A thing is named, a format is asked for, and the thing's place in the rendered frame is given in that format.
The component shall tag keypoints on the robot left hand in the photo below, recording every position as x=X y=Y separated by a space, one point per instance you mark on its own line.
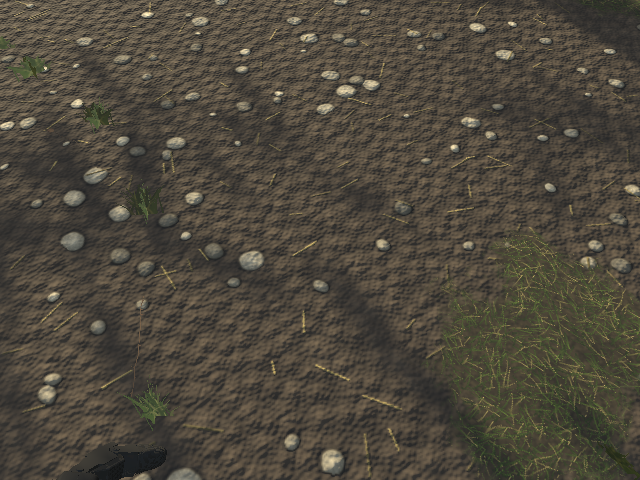
x=113 y=462

